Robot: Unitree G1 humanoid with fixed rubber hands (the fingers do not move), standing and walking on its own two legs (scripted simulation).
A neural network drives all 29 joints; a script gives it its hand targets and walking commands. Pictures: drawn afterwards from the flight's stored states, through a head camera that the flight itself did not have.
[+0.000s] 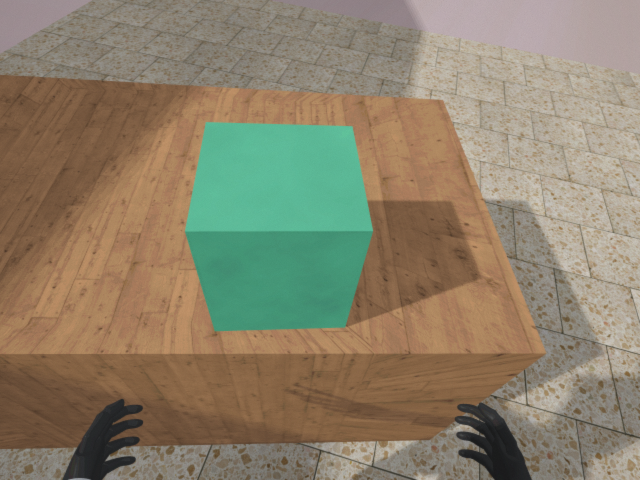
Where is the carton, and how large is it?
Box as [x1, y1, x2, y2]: [185, 122, 372, 330]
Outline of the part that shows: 206,122 185,233 214,330 344,327 372,232 352,126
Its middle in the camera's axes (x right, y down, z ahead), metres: -0.06 -0.01 +0.60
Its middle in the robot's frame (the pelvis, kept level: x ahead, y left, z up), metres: +0.47 +0.06 +0.00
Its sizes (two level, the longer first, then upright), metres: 0.210 0.200 0.250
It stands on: a pedestal, 0.65 m high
